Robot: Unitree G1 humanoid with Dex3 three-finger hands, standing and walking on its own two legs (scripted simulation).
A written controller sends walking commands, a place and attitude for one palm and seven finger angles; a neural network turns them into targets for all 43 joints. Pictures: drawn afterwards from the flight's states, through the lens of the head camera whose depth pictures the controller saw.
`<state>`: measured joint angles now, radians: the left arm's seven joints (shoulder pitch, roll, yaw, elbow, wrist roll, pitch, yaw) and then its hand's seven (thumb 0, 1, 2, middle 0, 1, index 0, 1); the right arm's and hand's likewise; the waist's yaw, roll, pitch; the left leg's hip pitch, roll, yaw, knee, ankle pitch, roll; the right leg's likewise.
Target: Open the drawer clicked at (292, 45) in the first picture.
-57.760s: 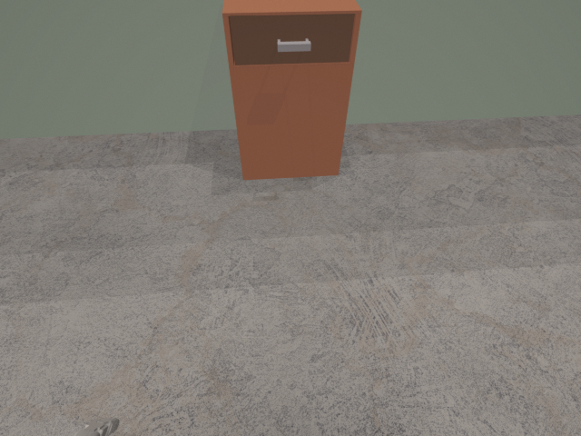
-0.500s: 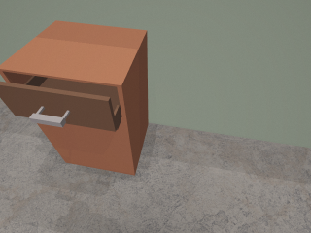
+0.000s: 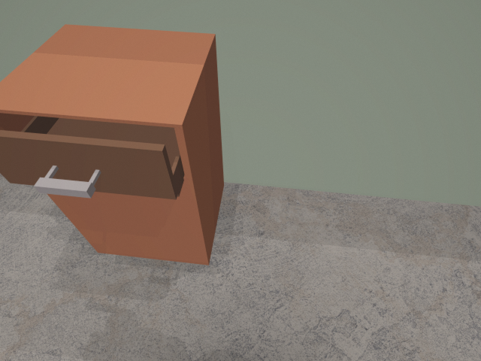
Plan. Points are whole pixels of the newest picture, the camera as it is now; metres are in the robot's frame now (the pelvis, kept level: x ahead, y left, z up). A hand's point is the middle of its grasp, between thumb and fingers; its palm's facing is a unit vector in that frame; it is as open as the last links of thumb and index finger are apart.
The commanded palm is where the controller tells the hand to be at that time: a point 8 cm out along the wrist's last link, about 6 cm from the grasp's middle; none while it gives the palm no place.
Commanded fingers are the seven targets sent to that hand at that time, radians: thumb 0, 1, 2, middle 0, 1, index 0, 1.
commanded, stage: shuffle to correct the standing spot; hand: left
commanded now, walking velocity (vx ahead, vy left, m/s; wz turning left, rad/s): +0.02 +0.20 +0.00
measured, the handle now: (70, 179) +0.47 +0.44 -0.06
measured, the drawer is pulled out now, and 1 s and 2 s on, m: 0.08 0.08 0.08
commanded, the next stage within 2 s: come to a stop and stand still in 0.92 s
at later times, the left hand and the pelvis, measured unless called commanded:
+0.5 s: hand out of the picture +0.04 +0.23 -0.17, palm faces +0.03 -0.97 -0.24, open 7.4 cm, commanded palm none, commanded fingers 0.00 0.90 0.90 -0.20 -0.30 -0.20 -0.30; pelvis -0.01 +0.05 +0.01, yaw -1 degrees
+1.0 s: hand out of the picture -0.04 +0.28 -0.15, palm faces +0.09 -0.96 -0.25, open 7.4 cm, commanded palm none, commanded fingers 0.00 0.90 0.90 -0.20 -0.30 -0.20 -0.30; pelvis -0.01 +0.09 +0.01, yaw +0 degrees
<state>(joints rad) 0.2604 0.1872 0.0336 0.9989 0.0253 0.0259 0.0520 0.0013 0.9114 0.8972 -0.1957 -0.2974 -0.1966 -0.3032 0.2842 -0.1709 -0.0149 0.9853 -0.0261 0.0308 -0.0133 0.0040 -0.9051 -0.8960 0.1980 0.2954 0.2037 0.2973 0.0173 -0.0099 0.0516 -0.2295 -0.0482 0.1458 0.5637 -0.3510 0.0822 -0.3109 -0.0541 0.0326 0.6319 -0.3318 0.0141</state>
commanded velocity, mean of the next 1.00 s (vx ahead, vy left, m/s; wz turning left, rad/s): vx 0.04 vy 0.19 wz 0.00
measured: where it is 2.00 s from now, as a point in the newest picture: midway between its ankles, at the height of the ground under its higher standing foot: outside the picture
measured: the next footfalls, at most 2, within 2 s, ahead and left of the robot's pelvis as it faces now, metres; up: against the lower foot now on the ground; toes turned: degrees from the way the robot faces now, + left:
right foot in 0.68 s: -0.01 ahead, -0.06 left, +0.00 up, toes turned -11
left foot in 1.08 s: +0.04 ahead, +0.25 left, +0.00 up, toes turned +5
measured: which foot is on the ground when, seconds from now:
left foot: down 0.00-0.68, up 0.70-1.00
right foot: down 0.00-0.24, up 0.26-0.66, down 0.68-1.00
